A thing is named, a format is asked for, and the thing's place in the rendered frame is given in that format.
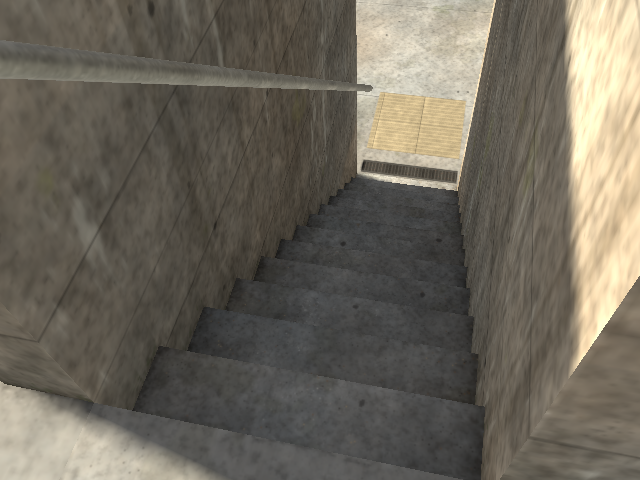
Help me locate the stairs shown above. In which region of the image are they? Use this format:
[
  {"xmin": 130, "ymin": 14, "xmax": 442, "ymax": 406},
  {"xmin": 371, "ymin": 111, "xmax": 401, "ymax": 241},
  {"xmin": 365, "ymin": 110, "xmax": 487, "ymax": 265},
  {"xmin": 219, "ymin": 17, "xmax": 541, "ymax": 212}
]
[{"xmin": 132, "ymin": 173, "xmax": 485, "ymax": 480}]

